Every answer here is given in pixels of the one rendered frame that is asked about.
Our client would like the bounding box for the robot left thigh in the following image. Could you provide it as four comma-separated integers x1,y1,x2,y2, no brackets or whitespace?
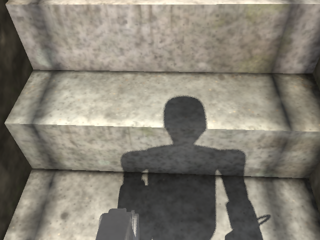
95,208,140,240

